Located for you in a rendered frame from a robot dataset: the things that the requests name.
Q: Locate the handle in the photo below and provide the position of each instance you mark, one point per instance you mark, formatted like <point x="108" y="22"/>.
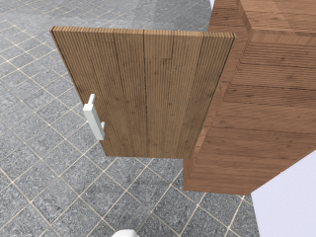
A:
<point x="93" y="119"/>

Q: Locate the cupboard door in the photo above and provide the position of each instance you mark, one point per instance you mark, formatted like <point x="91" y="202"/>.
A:
<point x="153" y="88"/>

